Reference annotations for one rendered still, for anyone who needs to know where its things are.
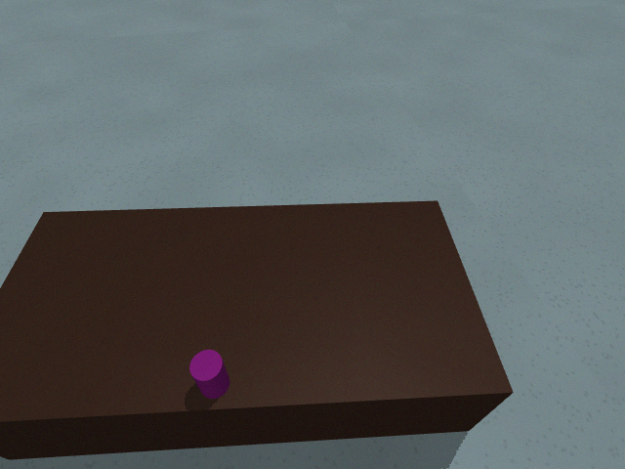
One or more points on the can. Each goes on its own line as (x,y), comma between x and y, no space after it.
(209,373)

